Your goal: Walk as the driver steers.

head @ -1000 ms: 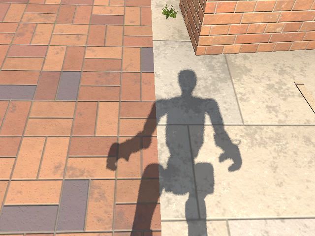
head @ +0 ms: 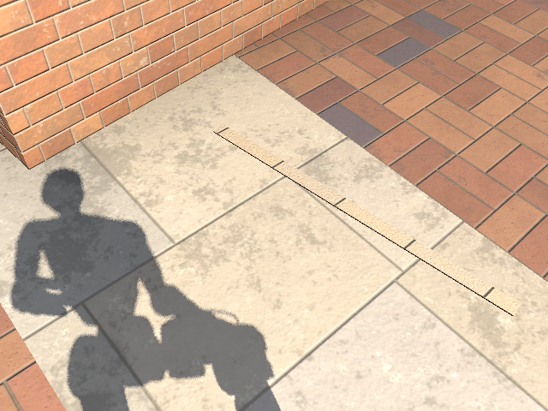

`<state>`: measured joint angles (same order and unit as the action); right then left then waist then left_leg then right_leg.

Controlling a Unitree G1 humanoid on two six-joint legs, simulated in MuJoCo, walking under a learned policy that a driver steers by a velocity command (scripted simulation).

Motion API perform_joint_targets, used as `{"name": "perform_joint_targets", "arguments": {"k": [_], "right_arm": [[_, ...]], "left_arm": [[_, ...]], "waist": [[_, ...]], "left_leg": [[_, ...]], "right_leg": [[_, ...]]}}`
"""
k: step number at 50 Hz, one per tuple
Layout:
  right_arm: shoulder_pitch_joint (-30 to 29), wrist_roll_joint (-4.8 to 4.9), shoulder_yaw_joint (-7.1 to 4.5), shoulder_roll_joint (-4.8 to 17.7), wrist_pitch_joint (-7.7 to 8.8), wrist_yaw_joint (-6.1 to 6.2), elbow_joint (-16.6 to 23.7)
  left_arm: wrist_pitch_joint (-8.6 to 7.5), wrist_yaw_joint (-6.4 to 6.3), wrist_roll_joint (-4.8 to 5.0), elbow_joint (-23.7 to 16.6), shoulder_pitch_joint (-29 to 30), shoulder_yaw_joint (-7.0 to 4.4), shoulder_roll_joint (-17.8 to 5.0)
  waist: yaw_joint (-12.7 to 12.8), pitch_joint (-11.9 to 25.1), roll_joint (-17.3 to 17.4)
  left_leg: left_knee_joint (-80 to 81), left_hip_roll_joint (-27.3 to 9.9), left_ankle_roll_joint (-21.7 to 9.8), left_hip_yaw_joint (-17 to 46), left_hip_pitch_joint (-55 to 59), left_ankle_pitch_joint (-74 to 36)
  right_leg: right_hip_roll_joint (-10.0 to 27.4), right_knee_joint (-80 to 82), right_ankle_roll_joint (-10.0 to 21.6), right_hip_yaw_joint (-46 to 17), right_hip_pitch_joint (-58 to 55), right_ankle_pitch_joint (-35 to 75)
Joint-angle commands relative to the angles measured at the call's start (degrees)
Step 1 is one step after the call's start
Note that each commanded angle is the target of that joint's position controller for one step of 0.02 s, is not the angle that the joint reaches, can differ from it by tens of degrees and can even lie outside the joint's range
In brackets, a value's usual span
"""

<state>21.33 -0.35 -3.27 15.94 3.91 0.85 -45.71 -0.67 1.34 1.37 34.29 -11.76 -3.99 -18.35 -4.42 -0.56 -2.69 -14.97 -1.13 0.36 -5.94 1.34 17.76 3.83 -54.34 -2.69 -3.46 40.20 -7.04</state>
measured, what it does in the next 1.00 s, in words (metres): walks ahead, turning right: right foot, then left foot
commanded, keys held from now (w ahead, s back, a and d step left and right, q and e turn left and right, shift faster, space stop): w+e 0.66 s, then w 0.12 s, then w+q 0.22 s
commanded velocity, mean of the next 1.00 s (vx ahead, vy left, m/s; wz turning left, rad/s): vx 0.48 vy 0.00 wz -0.46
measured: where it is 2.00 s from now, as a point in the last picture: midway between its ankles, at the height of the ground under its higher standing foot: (337, 204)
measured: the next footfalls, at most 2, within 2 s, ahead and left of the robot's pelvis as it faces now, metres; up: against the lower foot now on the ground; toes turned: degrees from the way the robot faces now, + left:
right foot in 0.16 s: +0.25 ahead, -0.16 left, +0.00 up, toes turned -8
left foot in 0.66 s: +0.59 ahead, -0.04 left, +0.00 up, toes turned -27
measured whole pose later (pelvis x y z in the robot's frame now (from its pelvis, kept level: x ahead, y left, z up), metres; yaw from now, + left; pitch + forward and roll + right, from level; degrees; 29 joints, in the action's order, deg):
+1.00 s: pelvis +0.54 -0.14 +0.01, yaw -25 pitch +1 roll +1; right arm 23.7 1.2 -2.8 16.1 3.9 -0.5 -46.4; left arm -4.3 1.0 0.2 37.0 -4.8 -1.6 -15.9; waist -6.2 -2.2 -2.0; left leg -16.6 2.4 -1.9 0.8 -5.4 12.5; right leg 3.4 -38.0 -1.8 -4.2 33.0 -6.0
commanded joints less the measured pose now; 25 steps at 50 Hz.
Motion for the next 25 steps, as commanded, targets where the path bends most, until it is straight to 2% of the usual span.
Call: {"name": "perform_joint_targets", "arguments": {"k": [1, 3, 4, 5, 6, 7, 8, 9, 10, 11, 12, 13, 14, 15, 16, 18, 21, 23, 25], "right_arm": [[-1.61, 0.66, -2.60, 11.26, 0.52, 0.06, 2.92], [-0.86, 1.43, -2.90, 12.35, 0.24, -0.13, 2.14], [-0.79, 1.75, -3.10, 12.96, 0.04, -0.22, 1.87], [-1.03, 1.91, -3.33, 13.78, -0.18, -0.22, 1.73], [-1.08, 2.07, -3.60, 14.73, -0.46, -0.09, 1.64], [-1.53, 2.24, -3.63, 15.04, -0.81, 0.10, 1.68], [-0.72, 2.13, -2.97, 13.57, -0.63, 0.32, 2.13], [1.93, -0.15, -0.96, 7.36, -0.05, 0.14, 4.57], [2.30, -0.25, 0.62, 4.84, 1.82, -0.29, 7.71], [-5.05, 1.92, -1.12, 11.35, 3.10, -0.77, 8.72], [-8.01, 2.94, -0.89, 11.10, 3.91, -0.96, 9.96], [-8.11, 1.85, -0.62, 10.11, 4.25, -0.55, 9.55], [-7.37, 0.65, -0.95, 10.33, 3.97, -0.37, 8.96], [-6.19, 0.34, -1.04, 10.30, 3.31, -0.59, 8.47], [-5.43, 0.02, -0.98, 9.84, 2.74, -0.71, 8.08], [-5.82, -0.71, -0.69, 8.62, 1.76, -0.74, 7.94], [-13.26, -0.90, 0.04, 6.79, 1.62, -0.72, 10.21], [-18.33, -0.63, 0.60, 5.45, 2.05, -1.11, 11.30], [-22.44, 0.01, 0.78, 5.30, 2.56, -1.73, 12.34]], "left_arm": [[-1.66, 1.35, 0.07, -7.38, 11.42, 0.77, -0.52], [-1.75, 2.14, 0.34, -7.86, 12.63, 0.84, -0.68], [-1.75, 2.41, 0.38, -8.03, 12.64, 0.64, -1.22], [-1.68, 2.51, 0.23, -8.04, 11.59, 0.11, -2.30], [-1.45, 2.43, -0.03, -7.51, 8.61, -0.80, -4.01], [-1.15, 2.17, 0.03, -5.59, 0.95, -2.28, -6.45], [-0.53, 1.26, 0.35, -2.92, -8.93, -4.22, -9.63], [0.09, 0.00, 0.85, -1.71, -14.74, -5.42, -14.55], [-0.93, 0.21, 0.76, -3.72, -13.15, -5.19, -17.39], [-1.97, 0.77, 0.01, -3.48, -12.50, -3.56, -11.55], [-2.62, 0.77, -0.33, -2.45, -10.77, -2.84, -9.75], [-2.95, 0.69, -0.30, -2.58, -6.84, -2.42, -8.65], [-3.10, 0.57, -0.78, -3.00, -3.65, -1.92, -7.27], [-3.11, 0.32, -1.43, -3.60, -1.57, -1.63, -6.82], [-3.30, 0.07, -1.47, -3.42, -0.64, -1.66, -6.75], [-3.70, -0.48, -0.88, -2.06, -1.22, -1.61, -6.81], [-3.55, -1.45, -0.70, -0.10, -3.39, -1.79, -7.72], [-3.21, -1.80, -0.33, 1.05, -5.06, -1.96, -8.21], [-3.01, -2.03, 0.07, 2.40, -7.50, -2.29, -9.10]], "waist": [[-1.90, -6.54, 8.30], [-1.57, -7.27, 8.03], [-0.90, -6.94, 8.22], [0.53, -5.44, 8.85], [2.85, -2.33, 9.84], [7.65, 2.63, 9.49], [12.57, 8.07, 7.63], [12.03, 13.75, -4.16], [8.65, 24.82, -12.75], [12.30, 20.59, -4.61], [10.86, 12.12, -3.87], [7.89, 7.19, 1.40], [5.57, 4.93, 0.86], [3.81, 3.80, -0.57], [3.05, 3.37, -0.94], [2.63, 1.85, -0.15], [4.77, -0.99, -0.25], [6.78, -1.48, -0.92], [8.42, -1.76, -0.98]], "left_leg": [[7.23, -13.13, -8.90, 3.80, -2.51, -13.58], [6.72, -14.23, -8.35, 1.95, -1.25, -16.53], [5.42, -14.81, -7.94, 0.96, -0.21, -21.92], [2.14, -15.05, -7.33, -0.52, 0.92, -33.31], [-3.92, -14.98, -6.61, -2.26, 1.96, -46.92], [-14.42, -14.04, -5.42, -4.42, 0.55, -56.21], [-27.71, -12.14, -3.54, -5.66, -7.28, -53.98], [-47.65, -7.53, -0.77, -4.83, -27.82, -15.13], [-63.57, 2.68, 0.95, 6.38, -41.05, 15.58], [-65.95, -0.43, 0.07, 12.71, -46.80, 11.00], [-63.10, -2.40, -1.12, 11.39, -48.01, 6.23], [-58.19, -4.79, -1.19, 11.13, -45.29, 2.28], [-54.00, -6.24, -0.86, 11.44, -41.69, -0.14], [-52.77, -6.89, -0.50, 11.54, -38.69, -1.86], [-51.22, -6.77, 0.33, 10.97, -37.49, -2.76], [-47.22, -6.16, 2.27, 9.72, -36.75, -4.75], [-34.72, -4.39, 4.00, 9.07, -37.91, -14.96], [-24.95, -2.13, 4.03, 8.63, -34.50, -21.85], [-19.43, -0.21, 3.78, 8.45, -31.04, -25.08]], "right_leg": [[0.57, 9.07, 0.62, 3.79, 2.45, 3.29], [0.17, 13.67, 2.50, 5.51, -0.45, 1.67], [-0.63, 15.50, 3.72, 6.53, -2.51, 0.22], [-2.32, 16.90, 5.20, 7.83, -6.14, -1.92], [-4.71, 17.65, 6.77, 9.38, -11.80, -4.18], [-7.37, 20.22, 8.85, 10.57, -22.54, -3.09], [-8.76, 21.94, 11.08, 9.05, -38.26, -0.77], [3.29, 23.02, 16.31, -11.17, -58.24, -6.17], [15.99, 34.21, 26.35, -45.48, -66.36, -19.58], [14.83, 38.14, 22.93, -41.52, -63.27, -20.32], [12.82, 38.41, 20.98, -33.24, -55.02, -16.10], [10.07, 38.42, 19.46, -26.77, -45.91, -9.38], [7.88, 38.92, 18.77, -22.12, -39.57, -3.09], [6.43, 40.37, 18.72, -19.92, -35.07, 0.03], [5.95, 41.48, 19.30, -18.90, -32.53, 2.90], [4.90, 42.48, 19.76, -15.50, -28.02, 7.48], [2.22, 42.61, 18.07, -12.10, -25.42, 7.40], [0.47, 41.65, 16.09, -10.76, -24.19, 4.54], [0.92, 41.18, 15.30, -12.18, -24.02, 1.88]]}}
